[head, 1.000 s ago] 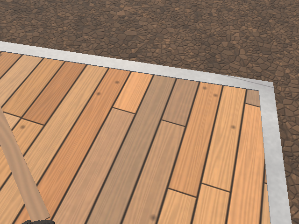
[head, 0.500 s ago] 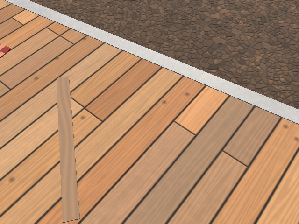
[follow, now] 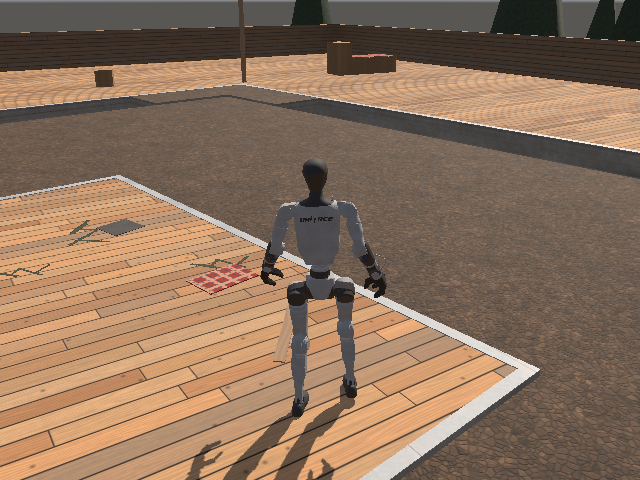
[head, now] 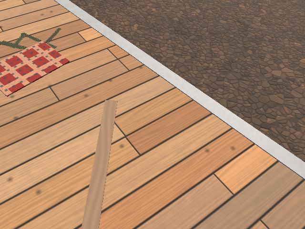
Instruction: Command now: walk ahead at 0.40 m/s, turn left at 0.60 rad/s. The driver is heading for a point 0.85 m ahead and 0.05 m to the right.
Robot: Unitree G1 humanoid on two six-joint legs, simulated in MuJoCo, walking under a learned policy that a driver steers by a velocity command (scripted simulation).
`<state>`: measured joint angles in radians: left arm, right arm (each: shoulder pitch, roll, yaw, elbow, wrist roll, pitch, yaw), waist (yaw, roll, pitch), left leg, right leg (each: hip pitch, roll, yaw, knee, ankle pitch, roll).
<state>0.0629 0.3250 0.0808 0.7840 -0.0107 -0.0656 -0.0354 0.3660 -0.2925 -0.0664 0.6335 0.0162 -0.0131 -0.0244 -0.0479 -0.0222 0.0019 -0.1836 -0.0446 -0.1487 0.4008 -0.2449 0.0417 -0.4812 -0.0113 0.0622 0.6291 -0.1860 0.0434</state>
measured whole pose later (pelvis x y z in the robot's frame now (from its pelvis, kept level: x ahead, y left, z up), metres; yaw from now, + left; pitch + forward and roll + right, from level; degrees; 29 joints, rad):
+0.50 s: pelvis +0.21 +0.00 -0.01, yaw +9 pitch +2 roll -1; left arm 0.39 0.28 0.05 0.91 -0.02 -0.05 0.00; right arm 0.08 -0.26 -0.03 0.60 0.00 -0.06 0.02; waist 0.11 0.03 0.04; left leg -0.54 0.02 -0.03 0.54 0.00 0.02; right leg 0.00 0.01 -0.02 0.31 -0.35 0.00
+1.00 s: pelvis +0.30 +0.00 -0.02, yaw +0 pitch +0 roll +2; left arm 0.24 0.30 0.05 0.80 0.02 0.03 0.01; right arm 0.08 -0.29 -0.07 0.77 0.00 0.02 -0.04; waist 0.03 0.02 0.05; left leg -0.42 -0.02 0.03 0.84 -0.46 -0.01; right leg -0.31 -0.01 0.00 0.61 -0.31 -0.05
